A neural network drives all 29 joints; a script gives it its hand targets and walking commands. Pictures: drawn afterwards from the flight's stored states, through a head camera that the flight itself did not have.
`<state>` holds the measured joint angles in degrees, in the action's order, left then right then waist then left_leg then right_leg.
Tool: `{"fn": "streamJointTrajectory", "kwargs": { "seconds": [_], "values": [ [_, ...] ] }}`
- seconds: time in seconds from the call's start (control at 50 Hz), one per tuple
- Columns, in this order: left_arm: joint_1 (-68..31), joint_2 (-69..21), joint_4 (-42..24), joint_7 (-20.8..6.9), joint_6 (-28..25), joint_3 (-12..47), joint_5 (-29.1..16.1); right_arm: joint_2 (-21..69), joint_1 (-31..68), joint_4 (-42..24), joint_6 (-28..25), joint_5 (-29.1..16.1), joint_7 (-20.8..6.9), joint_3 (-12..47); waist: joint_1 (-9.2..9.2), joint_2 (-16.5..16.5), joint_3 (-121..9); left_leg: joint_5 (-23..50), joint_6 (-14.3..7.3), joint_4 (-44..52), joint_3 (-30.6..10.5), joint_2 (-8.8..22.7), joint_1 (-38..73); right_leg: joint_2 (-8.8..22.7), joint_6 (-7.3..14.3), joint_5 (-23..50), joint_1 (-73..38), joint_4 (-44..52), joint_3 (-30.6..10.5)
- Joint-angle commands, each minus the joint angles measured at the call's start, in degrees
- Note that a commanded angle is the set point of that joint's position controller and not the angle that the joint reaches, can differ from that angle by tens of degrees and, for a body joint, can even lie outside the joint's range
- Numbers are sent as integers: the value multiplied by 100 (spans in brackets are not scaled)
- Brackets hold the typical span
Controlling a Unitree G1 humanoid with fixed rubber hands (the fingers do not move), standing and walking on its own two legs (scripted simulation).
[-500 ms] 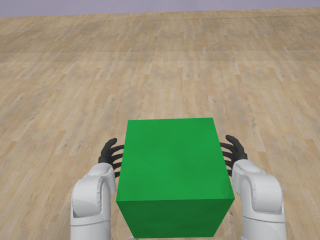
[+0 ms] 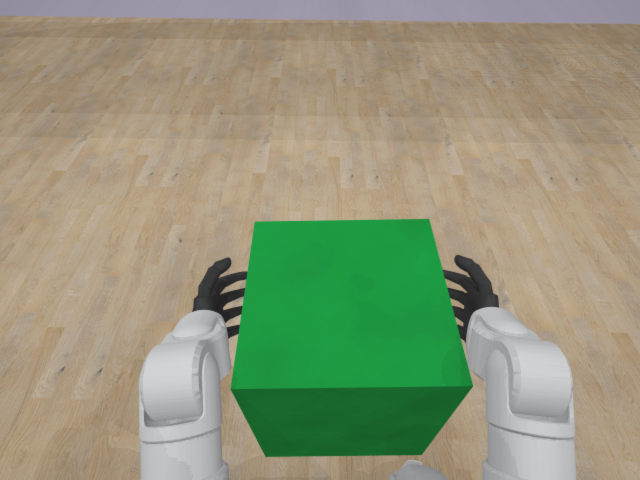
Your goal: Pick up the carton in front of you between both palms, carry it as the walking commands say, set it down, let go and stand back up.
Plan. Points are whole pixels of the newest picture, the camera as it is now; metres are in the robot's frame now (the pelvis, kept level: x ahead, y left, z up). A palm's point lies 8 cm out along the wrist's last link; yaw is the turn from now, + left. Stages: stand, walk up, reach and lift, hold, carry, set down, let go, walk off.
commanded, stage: carry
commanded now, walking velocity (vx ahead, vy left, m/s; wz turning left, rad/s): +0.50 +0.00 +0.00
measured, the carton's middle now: (342, 344) +0.28 -0.01 +0.01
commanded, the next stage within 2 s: none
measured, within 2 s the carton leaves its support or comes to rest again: neither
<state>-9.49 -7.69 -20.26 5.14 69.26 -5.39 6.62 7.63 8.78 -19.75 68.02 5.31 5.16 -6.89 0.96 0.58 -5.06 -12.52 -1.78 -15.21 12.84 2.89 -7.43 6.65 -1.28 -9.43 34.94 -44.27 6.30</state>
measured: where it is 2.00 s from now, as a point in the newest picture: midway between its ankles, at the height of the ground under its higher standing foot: (325, 259)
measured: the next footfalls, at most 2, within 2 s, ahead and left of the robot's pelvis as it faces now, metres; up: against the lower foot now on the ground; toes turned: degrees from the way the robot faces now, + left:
right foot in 0.16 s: +0.30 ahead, -0.13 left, +0.00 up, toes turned -11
left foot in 0.64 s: +0.63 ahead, +0.10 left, +0.00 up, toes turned +13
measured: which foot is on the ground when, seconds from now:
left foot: down 0.00-0.20, up 0.22-0.62, down 0.64-1.00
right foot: up 0.00-0.14, down 0.16-0.68, up 0.70-1.00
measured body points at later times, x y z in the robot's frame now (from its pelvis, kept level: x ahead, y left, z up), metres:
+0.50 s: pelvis +0.34 -0.04 +0.00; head +0.35 -0.06 +0.45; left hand +0.61 +0.12 +0.08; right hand +0.62 -0.18 +0.07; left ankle +0.44 +0.12 -0.70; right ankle +0.26 -0.12 -0.75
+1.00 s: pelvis +0.67 +0.00 +0.00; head +0.68 +0.02 +0.45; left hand +0.95 +0.16 +0.07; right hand +0.95 -0.15 +0.08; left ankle +0.59 +0.09 -0.75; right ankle +0.79 -0.15 -0.70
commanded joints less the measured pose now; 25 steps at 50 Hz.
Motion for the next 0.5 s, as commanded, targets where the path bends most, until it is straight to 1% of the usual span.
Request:
{"fn": "streamJointTrajectory", "kwargs": {
  "seconds": [0.0,0.06,0.08,0.1,0.12,0.14,0.16,0.18,0.2,0.22,0.24,0.26,0.28,0.3,0.34,0.36,0.38,0.42,0.48],
  "values": [
    [-2509,-5115,-345,-1279,-38,4121,-2208,4905,2572,-451,98,-2343,-1547,4096,2,-869,-1036,1709,-485,515,-619,1218,1168,-142,12,492,-45,953,329],
    [-2481,-4915,-264,-1332,83,4075,-2241,4717,2418,-286,189,-2182,-1511,4008,12,-980,-750,2024,-345,392,-448,1190,1260,-236,143,794,-352,1486,509],
    [-2503,-4872,-223,-1355,114,4053,-2255,4680,2422,-239,215,-2146,-1504,3996,14,-996,-698,2142,-288,252,-384,1187,1286,-256,189,792,-535,1618,558],
    [-2514,-4841,-173,-1376,139,4025,-2259,4657,2452,-198,237,-2122,-1501,3997,-9,-997,-723,2438,-218,-57,-275,1159,1252,-335,230,705,-899,1744,675],
    [-2464,-4836,-88,-1396,156,3991,-2253,4638,2513,-172,256,-2114,-1498,4006,-95,-869,-880,2660,-87,-725,-8,1001,1042,-534,244,575,-1653,1983,924],
    [-2411,-4822,22,-1414,165,3937,-2250,4607,2529,-151,273,-2092,-1490,4023,-159,-604,-1216,2684,59,-1712,161,766,455,-657,271,142,-2829,1914,995],
    [-2347,-4782,112,-1429,166,3874,-2216,4548,2602,-151,299,-2099,-1491,4036,-290,160,-1559,1473,255,-3074,122,550,-557,322,432,-604,-3845,2268,-442],
    [-2444,-4764,328,-1454,108,3790,-2162,4728,2814,-238,345,-2176,-1483,4159,-286,1727,-1944,-407,500,-4734,-162,-176,-2388,1764,1292,-1090,-5161,2888,-3028],
    [-2406,-4983,291,-1467,65,3839,-2269,4774,2925,-232,307,-2211,-1505,4162,-262,1696,-1787,-1522,365,-5599,-899,-180,-3119,1889,1414,-17,-5081,3180,-3469],
    [-2575,-5178,131,-1479,15,3868,-2339,5007,3054,-212,246,-2278,-1522,4214,-241,1298,-1774,-1447,187,-5923,-1168,118,-3255,1698,1323,812,-4909,2968,-2761],
    [-2697,-5387,37,-1490,-38,3929,-2397,5187,3114,-245,169,-2317,-1528,4237,-217,670,-1808,-1146,116,-5848,-1266,333,-3263,1578,1174,1271,-4669,2808,-2230],
    [-2820,-5535,-87,-1499,-95,3983,-2443,5305,3118,-284,98,-2320,-1522,4267,-187,321,-1754,-792,98,-5444,-1315,488,-3124,1435,992,1474,-4321,2862,-1749],
    [-2875,-5607,-161,-1510,-145,4030,-2469,5382,3087,-329,36,-2310,-1499,4317,-166,387,-1777,-540,107,-5082,-1276,545,-2922,1331,841,1279,-4103,2974,-1380],
    [-2870,-5629,-204,-1514,-179,4048,-2486,5487,3038,-322,-10,-2291,-1472,4359,-164,502,-1798,-377,129,-4825,-1146,495,-2780,1262,796,1162,-3971,3072,-1129],
    [-2702,-5558,-300,-1534,-200,4081,-2519,5505,2767,-334,-89,-2200,-1415,4356,-172,613,-1705,-202,191,-4256,-960,435,-2802,1154,828,929,-3923,3275,-785],
    [-2617,-5495,-335,-1547,-203,4085,-2523,5477,2669,-364,-106,-2151,-1388,4355,-176,666,-1622,-59,229,-3942,-869,422,-2912,1121,862,944,-3987,3355,-659],
    [-2561,-5418,-376,-1557,-200,4083,-2523,5433,2602,-404,-110,-2116,-1364,4356,-180,703,-1525,98,270,-3620,-779,411,-3013,1075,890,1048,-4055,3400,-538],
    [-2518,-5242,-477,-1560,-168,4062,-2517,5301,2561,-516,-82,-2104,-1329,4355,-186,708,-1299,438,306,-2905,-593,357,-3057,911,871,1343,-4116,3381,-252],
    [-2367,-4941,-477,-1528,-58,3973,-2427,5043,2492,-574,46,-2111,-1315,4311,-197,740,-978,826,250,-2034,-325,213,-2868,813,807,1790,-4130,3326,46]
  ]
}}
